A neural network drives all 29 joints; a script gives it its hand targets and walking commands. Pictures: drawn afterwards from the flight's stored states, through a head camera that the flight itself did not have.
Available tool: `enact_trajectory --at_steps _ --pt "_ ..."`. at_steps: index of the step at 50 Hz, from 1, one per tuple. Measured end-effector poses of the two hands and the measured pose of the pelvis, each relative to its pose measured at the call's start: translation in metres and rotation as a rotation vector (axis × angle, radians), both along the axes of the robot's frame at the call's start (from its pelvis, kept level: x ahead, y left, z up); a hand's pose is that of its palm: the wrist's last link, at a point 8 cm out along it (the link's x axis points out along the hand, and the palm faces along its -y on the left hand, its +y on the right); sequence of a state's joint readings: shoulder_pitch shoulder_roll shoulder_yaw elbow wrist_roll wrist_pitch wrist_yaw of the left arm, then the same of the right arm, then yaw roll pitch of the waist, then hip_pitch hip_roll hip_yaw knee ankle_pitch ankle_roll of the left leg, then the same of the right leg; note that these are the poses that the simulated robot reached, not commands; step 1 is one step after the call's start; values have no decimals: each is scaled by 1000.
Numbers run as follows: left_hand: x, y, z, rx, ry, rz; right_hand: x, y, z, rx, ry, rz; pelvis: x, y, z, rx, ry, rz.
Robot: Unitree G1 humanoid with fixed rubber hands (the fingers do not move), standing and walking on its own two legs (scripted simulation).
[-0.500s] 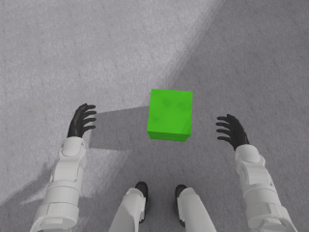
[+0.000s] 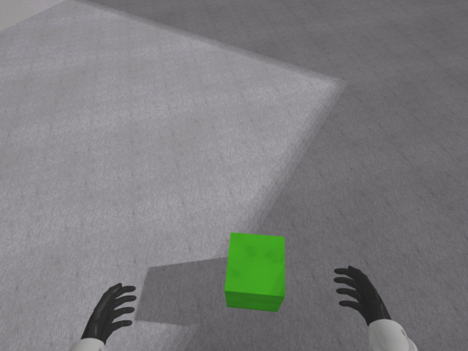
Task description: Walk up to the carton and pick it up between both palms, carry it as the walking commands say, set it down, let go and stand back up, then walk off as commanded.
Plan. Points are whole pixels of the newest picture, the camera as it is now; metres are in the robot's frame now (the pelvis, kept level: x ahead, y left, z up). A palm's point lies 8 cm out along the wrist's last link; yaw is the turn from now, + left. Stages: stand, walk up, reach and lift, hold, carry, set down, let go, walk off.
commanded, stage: let go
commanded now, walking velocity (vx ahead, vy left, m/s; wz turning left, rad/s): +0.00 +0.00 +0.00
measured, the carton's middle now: (254, 273) +0.45 -0.07 -0.65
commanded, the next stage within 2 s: stand in 0.48 s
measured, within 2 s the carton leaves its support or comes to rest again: neither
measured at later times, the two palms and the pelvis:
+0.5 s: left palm out of the picture +0.14 +0.25 -0.06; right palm (378, 343) +0.15 -0.22 -0.07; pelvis -0.01 +0.01 +0.00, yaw -2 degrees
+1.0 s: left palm out of the picture +0.12 +0.28 -0.09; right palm out of the picture +0.12 -0.30 -0.10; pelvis +0.00 -0.02 +0.00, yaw +0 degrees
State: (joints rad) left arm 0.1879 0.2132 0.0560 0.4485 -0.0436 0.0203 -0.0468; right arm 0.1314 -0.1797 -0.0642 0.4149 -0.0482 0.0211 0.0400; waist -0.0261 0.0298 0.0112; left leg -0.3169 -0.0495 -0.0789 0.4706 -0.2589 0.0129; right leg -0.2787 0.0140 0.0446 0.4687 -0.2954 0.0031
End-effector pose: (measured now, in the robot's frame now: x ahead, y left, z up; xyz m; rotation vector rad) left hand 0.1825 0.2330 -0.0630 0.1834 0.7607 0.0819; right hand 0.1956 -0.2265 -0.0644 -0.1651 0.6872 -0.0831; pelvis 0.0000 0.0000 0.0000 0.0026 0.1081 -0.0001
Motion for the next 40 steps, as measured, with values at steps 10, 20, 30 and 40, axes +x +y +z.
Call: enact_trajectory --at_steps 10,20,30,40 --pt "-4 -1 -11 -26 33 -61 -65 -6 -6 -21 213 -29 8 10 3 -3 -89 -43" --pt "-20 24 12 42 18 -9 -26 10 -1 33 62 -9 -6 17 3 -6 -137 -32" --pt "-69 23 -18 112 132 15 -75 -31 -21 -103 209 -33 -19 -1 -1 1 -134 -15" --pt "-89 43 -26 197 210 54 -95 -79 -27 -186 273 -81 -13 -13 -2 -7 -114 -6"
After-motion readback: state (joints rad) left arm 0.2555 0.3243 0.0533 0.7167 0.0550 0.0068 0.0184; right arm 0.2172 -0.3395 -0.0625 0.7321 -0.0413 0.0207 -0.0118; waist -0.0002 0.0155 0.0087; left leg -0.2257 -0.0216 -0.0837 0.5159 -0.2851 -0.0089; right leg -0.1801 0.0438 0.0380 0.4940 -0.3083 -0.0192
